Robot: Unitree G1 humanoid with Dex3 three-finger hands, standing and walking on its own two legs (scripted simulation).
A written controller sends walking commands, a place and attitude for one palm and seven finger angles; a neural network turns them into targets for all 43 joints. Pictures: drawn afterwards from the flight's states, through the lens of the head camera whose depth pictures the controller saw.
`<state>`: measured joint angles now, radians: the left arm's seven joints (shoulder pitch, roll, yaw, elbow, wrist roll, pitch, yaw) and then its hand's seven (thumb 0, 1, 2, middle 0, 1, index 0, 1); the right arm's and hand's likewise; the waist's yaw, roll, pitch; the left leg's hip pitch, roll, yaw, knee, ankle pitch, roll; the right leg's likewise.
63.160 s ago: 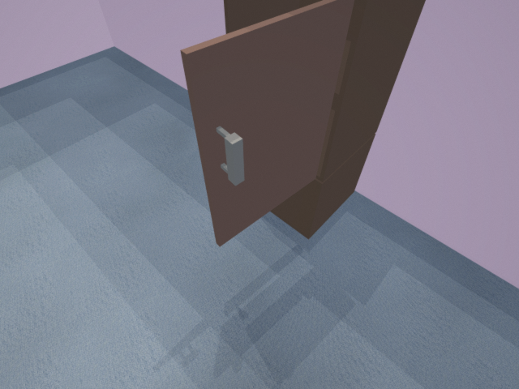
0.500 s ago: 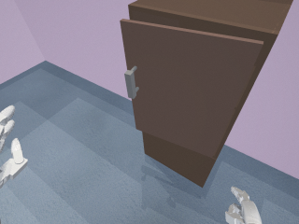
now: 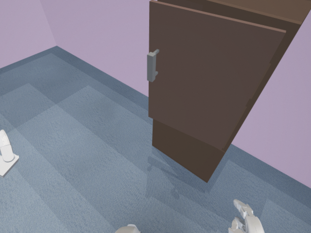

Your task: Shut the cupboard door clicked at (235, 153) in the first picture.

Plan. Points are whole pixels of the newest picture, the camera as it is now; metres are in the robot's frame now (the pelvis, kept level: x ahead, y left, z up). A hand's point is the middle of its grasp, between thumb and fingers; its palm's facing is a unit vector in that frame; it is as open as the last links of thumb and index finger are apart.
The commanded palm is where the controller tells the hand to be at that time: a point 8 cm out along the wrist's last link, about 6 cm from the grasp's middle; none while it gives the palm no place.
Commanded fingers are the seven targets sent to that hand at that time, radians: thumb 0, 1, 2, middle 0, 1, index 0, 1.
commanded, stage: step back with the hand held close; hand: left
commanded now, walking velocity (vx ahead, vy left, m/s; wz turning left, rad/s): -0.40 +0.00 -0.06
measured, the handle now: (154, 65) +0.73 +0.07 +0.04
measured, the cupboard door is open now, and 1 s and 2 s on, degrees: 8 8 8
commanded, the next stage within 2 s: stop stepping back and stand still in 0.32 s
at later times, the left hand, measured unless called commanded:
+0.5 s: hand out of the picture +0.08 +0.30 +0.19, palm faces +0.47 -0.80 -0.37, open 7.4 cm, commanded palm +0.04 +0.33 +0.19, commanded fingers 0.00 0.90 0.90 -0.20 -0.30 -0.20 -0.30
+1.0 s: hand out of the picture +0.00 +0.35 +0.19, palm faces +0.48 -0.83 -0.30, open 7.4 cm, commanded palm -0.06 +0.38 +0.19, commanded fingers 0.00 0.90 0.90 -0.20 -0.30 -0.20 -0.30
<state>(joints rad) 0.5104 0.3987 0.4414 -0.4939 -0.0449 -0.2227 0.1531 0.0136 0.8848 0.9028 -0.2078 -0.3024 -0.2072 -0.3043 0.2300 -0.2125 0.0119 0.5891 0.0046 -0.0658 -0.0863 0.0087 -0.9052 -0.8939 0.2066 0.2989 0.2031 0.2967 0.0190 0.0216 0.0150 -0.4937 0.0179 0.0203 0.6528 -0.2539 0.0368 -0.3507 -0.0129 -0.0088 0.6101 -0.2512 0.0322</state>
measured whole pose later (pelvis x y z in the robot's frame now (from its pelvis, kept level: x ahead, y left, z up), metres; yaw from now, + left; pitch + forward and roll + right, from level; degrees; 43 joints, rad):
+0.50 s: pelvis -0.11 +0.04 +0.00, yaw -1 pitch -1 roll -2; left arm 0.52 0.42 0.41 -0.54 -0.05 -0.23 0.16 0.01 0.88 0.90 -0.21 -0.30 -0.21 -0.30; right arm 0.23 -0.20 0.01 0.66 -0.01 -0.08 -0.08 0.01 -0.91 -0.89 0.21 0.30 0.20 0.30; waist 0.05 -0.03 -0.04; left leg -0.44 0.01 0.04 0.66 -0.29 -0.02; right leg -0.30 0.00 0.04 0.61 -0.30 0.04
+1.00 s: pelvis -0.22 +0.09 +0.00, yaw -3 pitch -1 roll -1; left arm 0.43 0.39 0.41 -0.45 -0.05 -0.15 0.20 0.01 0.88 0.90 -0.21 -0.30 -0.21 -0.30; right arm 0.31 -0.24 -0.01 0.67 -0.01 -0.07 -0.11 0.01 -0.91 -0.89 0.21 0.30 0.20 0.30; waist -0.02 -0.04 -0.07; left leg -0.33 0.05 0.06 0.61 -0.28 0.02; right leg -0.30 0.00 -0.06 0.68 -0.41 -0.04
